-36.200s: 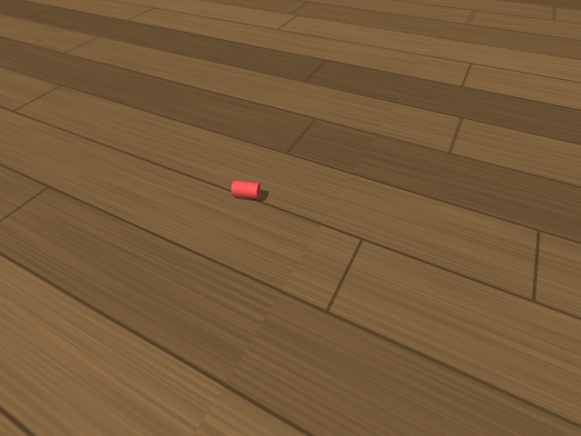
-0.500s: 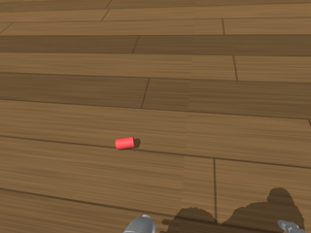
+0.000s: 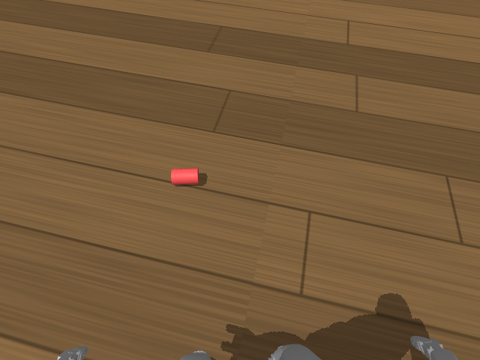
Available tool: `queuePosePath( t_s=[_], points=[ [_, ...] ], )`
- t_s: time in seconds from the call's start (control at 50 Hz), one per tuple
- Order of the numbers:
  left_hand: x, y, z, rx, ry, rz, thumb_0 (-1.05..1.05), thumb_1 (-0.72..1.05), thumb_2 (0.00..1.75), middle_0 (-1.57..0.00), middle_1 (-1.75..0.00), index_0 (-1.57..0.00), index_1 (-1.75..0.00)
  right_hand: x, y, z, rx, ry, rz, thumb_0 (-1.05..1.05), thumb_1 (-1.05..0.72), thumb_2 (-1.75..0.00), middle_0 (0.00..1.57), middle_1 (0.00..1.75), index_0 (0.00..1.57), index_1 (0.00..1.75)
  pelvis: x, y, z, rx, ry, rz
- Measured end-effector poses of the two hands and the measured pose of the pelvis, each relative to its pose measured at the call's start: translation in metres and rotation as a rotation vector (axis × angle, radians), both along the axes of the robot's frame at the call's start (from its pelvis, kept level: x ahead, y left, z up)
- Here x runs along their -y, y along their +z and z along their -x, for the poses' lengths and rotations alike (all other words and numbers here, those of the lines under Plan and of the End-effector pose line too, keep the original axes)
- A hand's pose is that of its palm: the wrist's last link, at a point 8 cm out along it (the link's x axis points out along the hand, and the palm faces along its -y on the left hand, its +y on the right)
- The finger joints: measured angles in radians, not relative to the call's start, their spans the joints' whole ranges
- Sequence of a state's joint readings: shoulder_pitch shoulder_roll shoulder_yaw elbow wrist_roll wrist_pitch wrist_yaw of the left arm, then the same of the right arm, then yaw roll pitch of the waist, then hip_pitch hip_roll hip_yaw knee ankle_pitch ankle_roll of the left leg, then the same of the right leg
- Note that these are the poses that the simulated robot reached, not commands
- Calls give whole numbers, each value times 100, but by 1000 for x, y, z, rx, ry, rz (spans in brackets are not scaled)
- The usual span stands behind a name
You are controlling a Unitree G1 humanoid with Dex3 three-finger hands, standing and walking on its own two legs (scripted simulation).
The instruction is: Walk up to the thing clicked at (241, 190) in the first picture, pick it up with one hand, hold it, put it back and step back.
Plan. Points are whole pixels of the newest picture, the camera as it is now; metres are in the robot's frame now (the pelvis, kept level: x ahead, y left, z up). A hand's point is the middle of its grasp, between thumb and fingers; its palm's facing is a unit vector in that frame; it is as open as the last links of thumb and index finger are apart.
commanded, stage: step back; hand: left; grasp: from above
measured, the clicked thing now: (185, 176) +0.98 +0.27 -0.72
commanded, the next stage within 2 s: stand in 1.30 s
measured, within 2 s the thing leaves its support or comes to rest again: neither
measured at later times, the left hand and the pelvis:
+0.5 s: hand out of the picture -0.08 +0.28 -0.14, palm faces +0.09 -0.89 -0.46, open 7.4 cm; pelvis -0.13 -0.02 -0.01, yaw +3 degrees
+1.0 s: hand out of the picture -0.04 +0.23 -0.13, palm faces +0.09 -0.91 -0.41, open 7.3 cm; pelvis -0.09 -0.04 +0.00, yaw +4 degrees
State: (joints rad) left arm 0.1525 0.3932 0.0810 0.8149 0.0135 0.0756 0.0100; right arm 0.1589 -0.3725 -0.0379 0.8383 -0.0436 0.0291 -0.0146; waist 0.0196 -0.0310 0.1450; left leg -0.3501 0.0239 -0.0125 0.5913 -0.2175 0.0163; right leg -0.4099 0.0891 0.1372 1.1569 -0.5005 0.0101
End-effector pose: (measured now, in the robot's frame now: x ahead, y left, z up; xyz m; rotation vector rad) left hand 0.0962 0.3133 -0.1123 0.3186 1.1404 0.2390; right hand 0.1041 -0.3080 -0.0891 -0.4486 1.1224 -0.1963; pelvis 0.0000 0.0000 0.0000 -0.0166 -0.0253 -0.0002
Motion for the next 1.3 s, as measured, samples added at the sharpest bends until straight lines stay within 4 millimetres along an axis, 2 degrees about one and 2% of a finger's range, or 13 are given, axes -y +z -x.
queuePosePath(
  t_s=[0.12,0.2,0.26,0.42,0.5,0.6,0.68,0.74,0.8,0.9,1.0,1.1,1.3],
  points=[
    [12,-5,76,-90,-15,-67,0,91,90,-20,-30,-21,-30,24,-18,10,104,12,-37,0,-90,-90,20,30,20,30,20,-15,51,19,-49,2],
    [26,8,126,-108,5,-73,1,91,90,-20,-30,-21,-30,29,-27,42,73,-20,-80,0,-91,-90,20,30,20,30,30,-10,73,34,-38,-4],
    [28,21,153,-124,28,-91,1,90,90,-20,-30,-21,-30,30,-27,71,39,-38,-111,0,-91,-90,20,30,20,30,33,-1,85,26,-45,-52],
    [10,29,176,-21,61,-115,1,90,90,-21,-30,-21,-30,29,-42,146,-122,-12,-92,0,-91,-90,20,30,20,30,27,-4,116,11,50,-26],
    [-3,18,187,-13,77,-96,0,90,90,-20,-30,-21,-30,16,-38,163,-138,-10,-88,1,-91,-90,20,30,20,30,19,-6,126,38,53,-67],
    [1,14,192,-59,68,-49,1,91,90,-20,-30,-21,-30,11,-23,174,-80,-35,-98,0,-91,-90,20,30,20,30,18,2,124,34,52,-39],
    [11,13,182,-51,43,-33,1,91,90,-20,-30,-21,-30,19,-20,171,-64,-45,-95,0,-90,-90,20,30,20,30,25,3,122,30,40,-40],
    [21,11,172,-46,34,-40,1,91,90,-20,-30,-21,-30,32,-26,163,-61,-54,-96,0,-90,-90,20,30,20,30,34,-2,117,29,31,-40],
    [34,11,166,-22,40,-48,1,91,90,-20,-30,-21,-30,41,-36,151,-72,-54,-91,0,-90,-90,20,30,20,30,41,-6,110,37,45,-1],
    [45,19,161,-9,70,-43,0,90,90,-20,-30,-21,-30,40,-35,126,-83,-18,-102,0,-91,-90,20,30,20,30,44,1,97,30,54,-23],
    [40,19,153,-23,86,-44,0,90,90,-21,-30,-21,-30,32,-35,102,-82,10,-103,0,-91,-90,20,30,20,30,38,2,85,27,64,-28],
    [24,6,137,-28,90,-35,0,90,90,-20,-30,-21,-30,16,-37,84,-76,14,-87,0,-91,-90,20,30,20,30,25,-5,77,31,80,-27],
    [12,-2,106,-34,53,7,0,91,90,-20,-30,-21,-30,-18,-22,52,-26,13,-108,0,-91,-90,20,30,20,30,9,1,66,13,42,-6]
  ],
)
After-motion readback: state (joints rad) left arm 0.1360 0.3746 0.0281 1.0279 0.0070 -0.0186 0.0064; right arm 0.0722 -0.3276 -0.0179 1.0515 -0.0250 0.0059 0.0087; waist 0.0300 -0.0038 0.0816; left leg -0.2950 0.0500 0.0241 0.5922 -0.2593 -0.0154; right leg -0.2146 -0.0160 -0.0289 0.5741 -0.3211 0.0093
